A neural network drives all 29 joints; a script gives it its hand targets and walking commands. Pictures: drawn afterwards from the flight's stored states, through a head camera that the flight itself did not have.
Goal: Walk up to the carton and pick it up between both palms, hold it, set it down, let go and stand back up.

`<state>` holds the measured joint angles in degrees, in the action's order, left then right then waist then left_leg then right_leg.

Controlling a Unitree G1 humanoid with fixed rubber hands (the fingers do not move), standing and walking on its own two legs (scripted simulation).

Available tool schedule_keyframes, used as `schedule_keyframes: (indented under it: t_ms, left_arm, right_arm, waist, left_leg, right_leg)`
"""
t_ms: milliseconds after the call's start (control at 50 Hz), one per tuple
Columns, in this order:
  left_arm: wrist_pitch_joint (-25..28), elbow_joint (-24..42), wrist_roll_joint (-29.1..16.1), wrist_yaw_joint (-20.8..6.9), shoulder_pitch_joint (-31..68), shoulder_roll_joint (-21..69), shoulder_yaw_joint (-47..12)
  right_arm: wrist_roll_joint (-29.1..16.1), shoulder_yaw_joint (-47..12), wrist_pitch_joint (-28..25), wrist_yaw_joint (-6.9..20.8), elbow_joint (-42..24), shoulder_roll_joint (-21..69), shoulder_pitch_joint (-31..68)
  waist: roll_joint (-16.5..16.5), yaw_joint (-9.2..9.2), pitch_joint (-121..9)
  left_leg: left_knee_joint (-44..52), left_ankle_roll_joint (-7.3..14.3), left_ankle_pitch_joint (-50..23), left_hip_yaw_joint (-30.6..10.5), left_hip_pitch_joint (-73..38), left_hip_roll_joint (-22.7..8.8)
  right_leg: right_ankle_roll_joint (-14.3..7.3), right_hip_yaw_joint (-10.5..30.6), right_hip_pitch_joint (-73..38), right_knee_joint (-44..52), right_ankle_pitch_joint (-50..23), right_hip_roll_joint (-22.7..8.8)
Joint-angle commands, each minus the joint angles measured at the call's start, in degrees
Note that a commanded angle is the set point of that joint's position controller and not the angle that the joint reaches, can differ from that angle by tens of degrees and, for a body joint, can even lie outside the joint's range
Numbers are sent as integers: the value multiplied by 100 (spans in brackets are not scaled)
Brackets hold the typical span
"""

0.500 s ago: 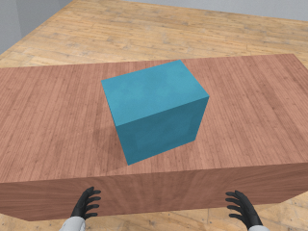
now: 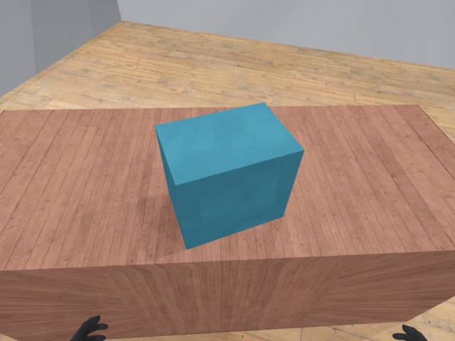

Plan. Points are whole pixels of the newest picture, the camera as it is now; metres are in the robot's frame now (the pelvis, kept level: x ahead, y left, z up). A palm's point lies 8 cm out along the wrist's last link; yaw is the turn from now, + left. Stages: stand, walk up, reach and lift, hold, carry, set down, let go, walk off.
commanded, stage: stand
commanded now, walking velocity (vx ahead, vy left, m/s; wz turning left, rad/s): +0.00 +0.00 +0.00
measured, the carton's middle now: (225, 175) +0.45 +0.04 +0.01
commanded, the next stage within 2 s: none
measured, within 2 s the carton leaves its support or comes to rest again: neither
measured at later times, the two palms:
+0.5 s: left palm out of the picture +0.04 +0.32 -0.12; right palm out of the picture +0.04 -0.28 -0.10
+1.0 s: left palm out of the picture +0.07 +0.31 -0.12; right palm out of the picture +0.06 -0.29 -0.09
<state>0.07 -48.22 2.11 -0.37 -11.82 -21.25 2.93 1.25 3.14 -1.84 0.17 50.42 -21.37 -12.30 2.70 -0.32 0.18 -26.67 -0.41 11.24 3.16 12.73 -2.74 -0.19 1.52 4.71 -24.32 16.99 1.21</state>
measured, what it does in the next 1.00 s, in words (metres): stands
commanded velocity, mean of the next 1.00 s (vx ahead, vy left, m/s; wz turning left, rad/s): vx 0.00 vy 0.00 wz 0.00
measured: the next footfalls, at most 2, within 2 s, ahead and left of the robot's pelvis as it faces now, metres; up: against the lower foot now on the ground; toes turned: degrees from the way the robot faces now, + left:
none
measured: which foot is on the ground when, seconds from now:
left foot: down 0.00-1.00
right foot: down 0.00-1.00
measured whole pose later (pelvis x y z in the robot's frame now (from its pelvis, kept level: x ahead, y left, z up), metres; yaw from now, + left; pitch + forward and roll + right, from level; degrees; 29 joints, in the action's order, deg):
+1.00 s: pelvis -0.01 +0.02 +0.00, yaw +0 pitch -3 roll +0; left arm 1.1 -59.8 1.3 -0.2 -9.4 -21.7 -0.5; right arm 0.4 0.6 -0.9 0.8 60.3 -20.0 -8.2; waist 2.3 1.1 1.2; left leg -21.9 1.0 7.9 3.9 11.5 -1.2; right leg 1.2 2.1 4.0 -20.6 14.0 -0.3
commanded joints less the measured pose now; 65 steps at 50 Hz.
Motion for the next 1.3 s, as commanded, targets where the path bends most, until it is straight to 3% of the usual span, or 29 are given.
schedule_keyframes:
  t_ms: [0,40,60,100,120,180,220,240,440,460,480,580,620,640,680,700,780,840,880,900,940,1040,1080,1140,1160,1200,1240,1260,1280]
  left_arm:
    - [208,180,82,1,412,-692,78]
    - [186,127,54,17,601,-861,57]
    - [173,-66,-44,-1,326,-813,34]
    - [182,-177,8,-11,649,-1113,75]
    - [197,-169,-32,-14,472,-1068,70]
    - [209,-429,-83,70,490,-1140,-21]
    - [194,-539,-60,10,434,-1121,-72]
    - [164,-463,-92,26,382,-968,-73]
    - [207,-784,-59,10,397,-1176,-99]
    - [163,-849,-39,10,179,-1038,-143]
    - [192,-731,-58,29,271,-1240,-71]
    - [249,-836,-76,7,191,-1030,-170]
    - [224,-740,-68,47,478,-1119,-159]
    - [203,-870,-51,80,321,-1092,-183]
    - [228,-841,-92,50,213,-1200,-122]
    - [216,-865,-59,55,326,-1205,-81]
    - [220,-897,-69,87,262,-985,-180]
    - [220,-874,-144,122,167,-1065,-173]
    - [220,-896,-35,72,511,-1177,-189]
    - [211,-775,-34,90,538,-1234,-81]
    - [180,-855,-97,55,283,-1071,-112]
    - [179,-868,-122,89,317,-1205,-85]
    - [190,-838,-79,81,386,-1117,-128]
    - [206,-979,-96,74,528,-1085,-133]
    - [213,-897,-57,48,326,-1007,-178]
    - [193,-864,-92,85,635,-1057,-156]
    - [236,-884,-143,75,477,-1059,-128]
    - [255,-943,-157,103,472,-1230,-144]
    - [223,-852,-114,95,542,-987,-193]
  right_arm:
    - [14,164,-96,-28,-336,-967,299]
    - [0,106,-77,-33,-272,-795,394]
    - [30,133,-63,30,-299,-1036,377]
    - [-40,80,-33,-3,-131,-1018,363]
    - [17,101,-17,16,-69,-1189,243]
    - [20,119,-18,19,58,-1159,229]
    - [40,54,-45,32,63,-1192,282]
    - [0,113,-56,35,86,-1205,394]
    - [-62,63,-40,17,369,-1204,481]
    - [-76,28,-33,48,433,-1199,302]
    - [-38,-5,4,17,433,-1063,480]
    - [-45,-1,3,28,604,-1275,373]
    - [-2,-36,11,4,622,-1125,510]
    - [-90,36,-27,25,571,-1093,340]
    - [-125,-30,7,27,592,-1052,657]
    - [-111,-64,-31,0,633,-933,484]
    - [-86,-5,67,-31,690,-1178,426]
    - [-152,-76,-11,-19,609,-1017,494]
    - [-94,-69,-18,-9,610,-1065,666]
    - [-98,-72,4,-17,574,-875,828]
    - [-80,8,-20,-7,672,-1256,623]
    - [-129,1,-17,-7,732,-1125,635]
    - [-95,-1,15,20,724,-1138,816]
    - [-47,-32,0,-13,720,-1071,666]
    - [-116,7,-30,-21,768,-1087,619]
    - [-122,14,0,2,790,-1123,791]
    - [-86,-26,7,-20,710,-1120,663]
    - [-60,-56,58,-15,843,-940,722]
    - [-81,-24,64,-57,886,-1049,675]
  waist:
    - [-357,43,-95]
    - [-212,57,9]
    - [-534,-61,-160]
    - [115,74,-93]
    - [-200,-28,32]
    - [63,90,359]
    - [-178,82,349]
    - [-722,-73,387]
    - [-226,95,151]
    - [-499,25,-95]
    - [-82,31,-281]
    - [-270,38,-4]
    - [113,7,77]
    - [-104,206,107]
    - [-443,64,-87]
    - [-268,103,-119]
    - [-546,118,330]
    - [-94,156,-61]
    - [-359,155,-162]
    - [111,119,-345]
    - [-483,70,-43]
    - [-182,193,-357]
    - [-461,39,17]
    - [-337,154,-25]
    - [68,87,-120]
    - [68,182,-242]
    - [-456,111,-58]
    - [-30,96,-270]
    - [-155,106,-272]
  left_leg:
    - [246,238,-929,-432,-649,-398]
    - [283,308,-809,-523,-583,-530]
    - [359,329,-719,-579,-505,-481]
    - [462,350,-210,-556,-636,-500]
    - [521,341,-65,-660,-625,-504]
    - [814,398,304,-745,-428,-507]
    - [932,403,453,-895,-443,-616]
    - [998,387,624,-794,-234,-530]
    - [1165,323,999,-916,-460,-528]
    - [972,316,654,-856,-580,-551]
    - [1069,329,810,-1031,-553,-637]
    - [889,335,188,-776,-617,-524]
    - [806,372,-306,-732,-674,-541]
    - [835,356,-238,-723,-684,-532]
    - [808,332,105,-706,-829,-531]
    - [923,316,310,-852,-741,-557]
    - [840,338,-377,-676,-655,-453]
    - [815,355,-367,-810,-704,-586]
    - [699,362,-624,-723,-760,-561]
    - [704,341,-604,-727,-909,-542]
    - [869,275,-308,-670,-609,-433]
    - [858,276,-371,-809,-928,-599]
    - [759,265,-475,-657,-731,-530]
    - [797,297,-812,-642,-816,-525]
    - [727,261,-874,-748,-910,-556]
    - [625,312,-1323,-703,-1080,-615]
    - [783,158,-1085,-533,-911,-469]
    - [748,199,-1214,-601,-1152,-554]
    - [786,233,-993,-651,-912,-585]
  right_leg:
    - [-103,436,802,669,-871,-588]
    - [-153,403,804,552,-864,-642]
    - [-144,480,674,726,-393,-588]
    - [-164,487,880,745,-302,-640]
    - [-168,560,899,776,-204,-625]
    - [-207,642,1061,805,-124,-671]
    - [-200,482,1095,722,-90,-582]
    - [-186,562,848,698,-298,-572]
    - [-132,538,980,665,-20,-508]
    - [-138,520,707,698,-241,-605]
    - [-163,437,655,582,-182,-568]
    - [-159,589,886,759,-345,-682]
    - [-169,570,853,751,-571,-746]
    - [-131,603,925,708,-593,-678]
    - [-155,559,979,816,-497,-667]
    - [-165,535,805,687,-330,-593]
    - [-190,613,912,908,-686,-694]
    - [-165,554,669,824,-739,-726]
    - [-154,553,651,907,-576,-746]
    - [-191,468,625,878,-714,-722]
    - [-110,496,527,835,-789,-698]
    - [-130,398,543,806,-768,-698]
    - [-156,514,529,939,-872,-750]
    - [-82,525,520,868,-927,-782]
    - [-112,392,558,904,-840,-746]
    - [-109,399,534,917,-1190,-753]
    - [-90,498,573,936,-1073,-724]
    - [-80,385,505,944,-1198,-722]
    - [-77,473,317,924,-1211,-795]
